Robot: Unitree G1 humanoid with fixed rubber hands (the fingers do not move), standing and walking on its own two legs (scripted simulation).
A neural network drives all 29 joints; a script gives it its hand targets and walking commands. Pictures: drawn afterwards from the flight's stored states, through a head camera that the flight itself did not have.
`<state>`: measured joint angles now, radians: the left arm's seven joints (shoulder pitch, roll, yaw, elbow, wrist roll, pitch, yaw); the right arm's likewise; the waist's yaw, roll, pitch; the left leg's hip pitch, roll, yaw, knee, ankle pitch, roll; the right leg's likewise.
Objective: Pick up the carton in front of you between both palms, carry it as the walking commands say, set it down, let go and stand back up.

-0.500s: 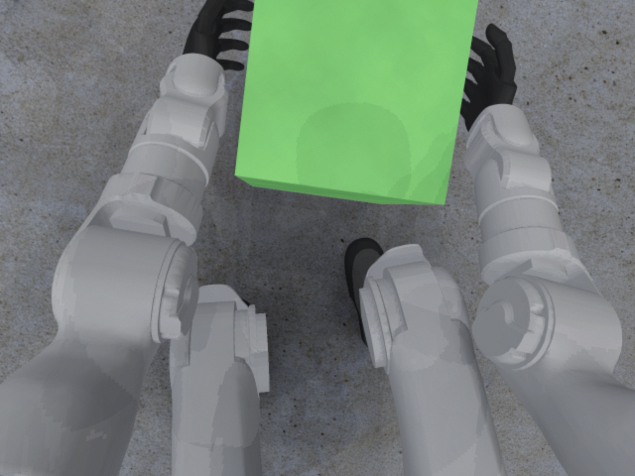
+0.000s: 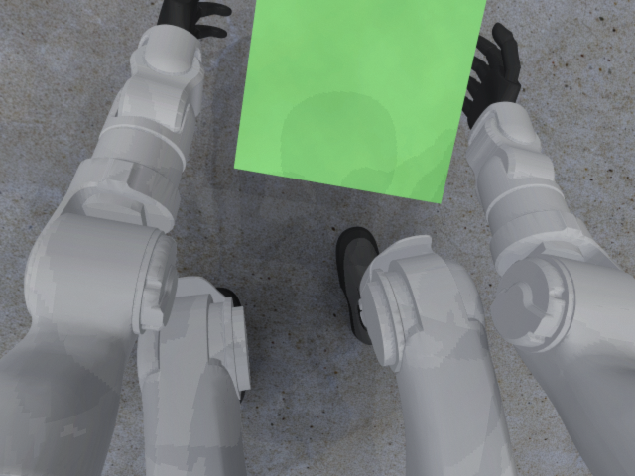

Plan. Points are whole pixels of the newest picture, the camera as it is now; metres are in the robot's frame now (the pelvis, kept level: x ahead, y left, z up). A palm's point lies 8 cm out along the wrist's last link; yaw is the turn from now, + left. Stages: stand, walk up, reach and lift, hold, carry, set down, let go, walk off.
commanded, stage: set down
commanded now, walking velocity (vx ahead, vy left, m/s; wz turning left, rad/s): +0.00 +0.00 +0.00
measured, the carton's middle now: (333, 102) +0.48 -0.09 -0.26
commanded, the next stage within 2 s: let go in 1.22 s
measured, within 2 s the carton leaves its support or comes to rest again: neither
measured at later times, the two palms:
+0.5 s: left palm out of the picture +0.57 +0.07 -0.08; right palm (575, 99) +0.44 -0.28 -0.09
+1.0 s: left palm out of the picture +0.58 +0.08 +0.06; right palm out of the picture +0.44 -0.29 +0.07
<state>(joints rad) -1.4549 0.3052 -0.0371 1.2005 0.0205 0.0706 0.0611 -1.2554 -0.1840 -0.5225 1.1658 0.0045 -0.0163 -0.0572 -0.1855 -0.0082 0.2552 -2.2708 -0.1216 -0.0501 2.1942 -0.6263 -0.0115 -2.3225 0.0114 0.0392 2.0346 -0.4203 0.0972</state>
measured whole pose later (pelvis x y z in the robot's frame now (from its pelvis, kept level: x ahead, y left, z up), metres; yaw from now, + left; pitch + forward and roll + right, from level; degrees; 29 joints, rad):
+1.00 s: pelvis +0.03 -0.01 +0.16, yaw +0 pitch +47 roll -1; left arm -1.14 0.33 0.08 0.90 0.04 0.20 0.00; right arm -0.82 -0.11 -0.37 0.62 0.11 0.15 -0.09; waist -0.19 0.05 -0.10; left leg -1.87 -0.06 -0.05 1.61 -0.56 -0.02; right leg -1.95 0.02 0.03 1.49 -0.37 0.04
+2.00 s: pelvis +0.14 -0.03 +0.39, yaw +0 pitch +11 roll +0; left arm 0.03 0.16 0.11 0.55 0.07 -0.01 0.02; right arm 0.21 -0.20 0.00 0.38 0.04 0.01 0.07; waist -0.08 -0.03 0.00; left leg -0.38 0.00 -0.08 0.53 -0.34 -0.02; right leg -0.48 0.03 0.04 0.51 -0.22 0.00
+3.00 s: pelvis +0.15 -0.03 +0.39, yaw +1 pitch -1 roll +0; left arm 0.19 0.33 0.05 0.78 0.04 0.01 0.02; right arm 0.23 -0.36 -0.03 0.72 -0.04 0.01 -0.02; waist 0.01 0.06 0.02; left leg -0.13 0.00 -0.09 0.49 -0.35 -0.03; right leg -0.24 0.03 0.01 0.52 -0.27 -0.02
